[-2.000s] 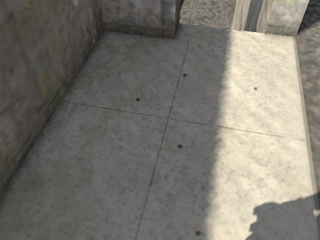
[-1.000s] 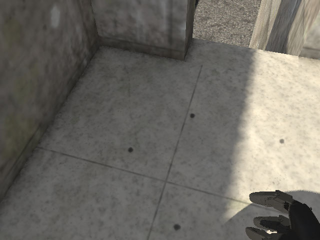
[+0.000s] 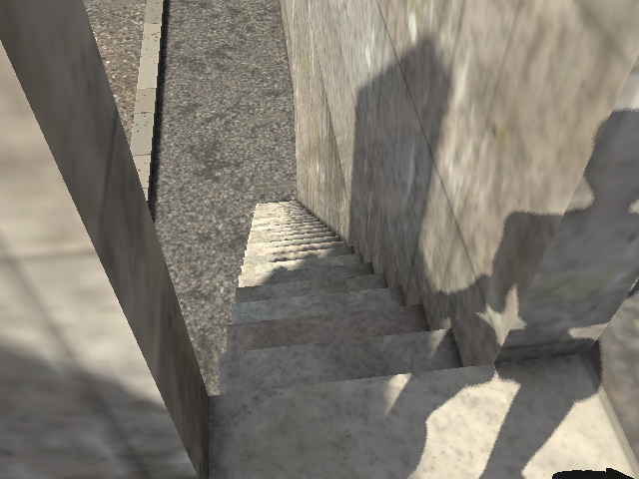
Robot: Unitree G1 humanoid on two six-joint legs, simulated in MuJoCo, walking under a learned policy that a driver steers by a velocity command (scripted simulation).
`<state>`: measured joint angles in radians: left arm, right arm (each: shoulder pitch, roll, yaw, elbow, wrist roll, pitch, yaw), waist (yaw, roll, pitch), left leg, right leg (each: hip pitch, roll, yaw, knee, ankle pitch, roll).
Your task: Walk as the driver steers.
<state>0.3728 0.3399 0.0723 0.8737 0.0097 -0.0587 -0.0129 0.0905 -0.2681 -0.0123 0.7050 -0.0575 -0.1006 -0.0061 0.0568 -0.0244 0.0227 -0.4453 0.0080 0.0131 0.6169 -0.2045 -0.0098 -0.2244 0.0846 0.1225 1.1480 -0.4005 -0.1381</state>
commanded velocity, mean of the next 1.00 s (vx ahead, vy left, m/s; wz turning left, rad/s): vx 0.35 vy -0.09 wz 0.06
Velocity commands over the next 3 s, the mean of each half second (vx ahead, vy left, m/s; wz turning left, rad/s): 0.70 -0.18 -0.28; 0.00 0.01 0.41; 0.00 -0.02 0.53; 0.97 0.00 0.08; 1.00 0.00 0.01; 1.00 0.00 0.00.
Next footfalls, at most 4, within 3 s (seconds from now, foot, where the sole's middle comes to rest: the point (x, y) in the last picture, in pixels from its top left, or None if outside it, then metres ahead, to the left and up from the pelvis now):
0.36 right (417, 471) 0.50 -0.14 -0.76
1.00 left None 0.45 0.07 -0.76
1.38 right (408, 468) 0.51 -0.12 -0.76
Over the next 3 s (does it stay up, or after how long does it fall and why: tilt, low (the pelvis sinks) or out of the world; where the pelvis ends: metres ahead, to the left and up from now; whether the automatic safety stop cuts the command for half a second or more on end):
stays up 0.49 -0.03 0.01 its command is cut before an obstacle after 0.9 s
